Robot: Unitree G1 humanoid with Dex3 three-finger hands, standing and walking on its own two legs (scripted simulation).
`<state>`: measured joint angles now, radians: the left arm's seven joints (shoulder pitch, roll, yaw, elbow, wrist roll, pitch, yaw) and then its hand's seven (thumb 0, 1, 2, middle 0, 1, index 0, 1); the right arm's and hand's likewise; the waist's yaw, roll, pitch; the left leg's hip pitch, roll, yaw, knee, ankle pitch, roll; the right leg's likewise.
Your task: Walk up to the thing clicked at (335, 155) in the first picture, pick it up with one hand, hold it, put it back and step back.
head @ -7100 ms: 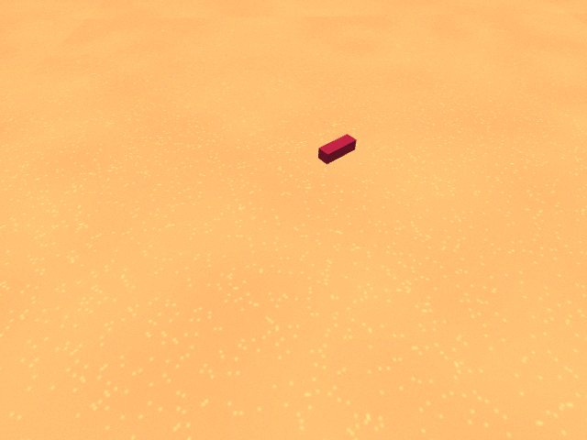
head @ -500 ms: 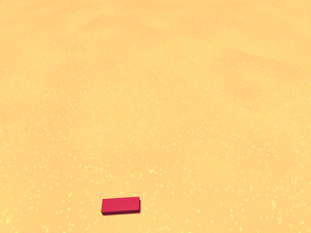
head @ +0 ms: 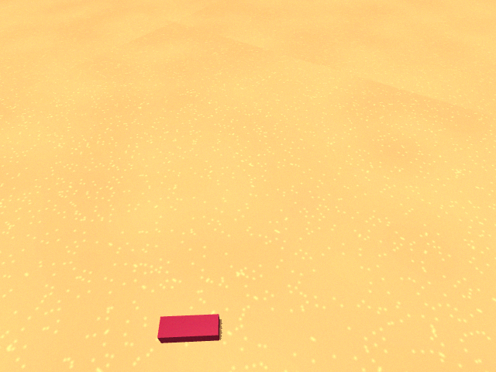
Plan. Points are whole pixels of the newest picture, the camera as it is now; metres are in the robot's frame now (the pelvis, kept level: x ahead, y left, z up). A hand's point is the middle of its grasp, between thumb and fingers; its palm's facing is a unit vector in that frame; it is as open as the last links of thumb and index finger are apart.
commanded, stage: stand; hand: left
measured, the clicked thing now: (190, 328) +0.43 +0.22 -0.75
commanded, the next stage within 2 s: none
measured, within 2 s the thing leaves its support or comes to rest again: neither
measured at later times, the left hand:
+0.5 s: hand out of the picture +0.08 +0.25 -0.16, palm faces -0.03 -0.94 -0.34, open 7.3 cm
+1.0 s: hand out of the picture +0.08 +0.25 -0.16, palm faces -0.03 -0.94 -0.35, open 7.3 cm
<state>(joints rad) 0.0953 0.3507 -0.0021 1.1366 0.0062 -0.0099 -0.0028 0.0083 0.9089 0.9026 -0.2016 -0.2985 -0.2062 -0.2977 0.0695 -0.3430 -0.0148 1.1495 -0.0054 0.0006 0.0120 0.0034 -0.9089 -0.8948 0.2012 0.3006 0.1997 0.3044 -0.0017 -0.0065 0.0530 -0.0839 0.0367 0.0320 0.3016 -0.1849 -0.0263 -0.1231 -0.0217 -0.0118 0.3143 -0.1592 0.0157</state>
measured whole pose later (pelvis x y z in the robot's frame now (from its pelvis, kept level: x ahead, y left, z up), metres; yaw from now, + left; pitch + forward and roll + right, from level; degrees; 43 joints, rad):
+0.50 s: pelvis +0.00 +0.00 +0.00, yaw +0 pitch -2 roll +0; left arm 0.10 0.36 -0.01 1.13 0.01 -0.01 0.00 0.01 0.91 0.90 -0.20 -0.30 -0.21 -0.30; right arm 0.09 -0.34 -0.01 1.15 -0.01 0.00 0.01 0.00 -0.91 -0.89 0.20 0.30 0.20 0.30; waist 0.00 0.00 0.05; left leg -0.08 0.04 0.03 0.30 -0.19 -0.03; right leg -0.12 -0.02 -0.01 0.32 -0.16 0.01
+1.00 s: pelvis +0.00 -0.01 +0.00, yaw +0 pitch -2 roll +0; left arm 0.11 0.36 -0.01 1.13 0.01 -0.01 0.00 0.01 0.91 0.90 -0.20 -0.30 -0.21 -0.30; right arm 0.10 -0.35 0.00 1.14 -0.01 0.00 0.01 0.00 -0.91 -0.89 0.20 0.30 0.20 0.30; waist 0.00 0.00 0.05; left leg -0.08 0.04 0.03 0.30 -0.19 -0.03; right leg -0.12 -0.01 -0.01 0.32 -0.17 0.01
